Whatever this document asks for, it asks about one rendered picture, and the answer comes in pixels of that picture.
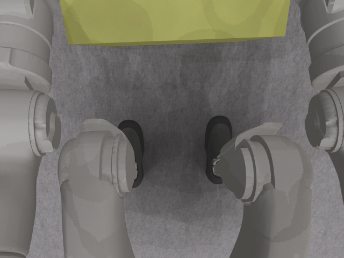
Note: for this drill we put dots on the left robot upper arm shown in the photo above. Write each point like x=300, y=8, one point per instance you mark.
x=29, y=128

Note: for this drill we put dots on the right robot foot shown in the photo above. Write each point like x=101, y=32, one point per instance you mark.
x=218, y=133

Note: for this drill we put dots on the left robot forearm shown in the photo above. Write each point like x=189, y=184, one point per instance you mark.
x=26, y=30

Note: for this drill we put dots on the carton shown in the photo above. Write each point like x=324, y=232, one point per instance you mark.
x=116, y=23

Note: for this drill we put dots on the right robot upper arm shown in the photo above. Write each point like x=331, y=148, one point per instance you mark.
x=324, y=125

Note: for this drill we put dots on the right robot forearm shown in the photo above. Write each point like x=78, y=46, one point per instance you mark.
x=323, y=24

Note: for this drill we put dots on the left robot thigh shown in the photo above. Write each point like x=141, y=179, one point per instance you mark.
x=93, y=216

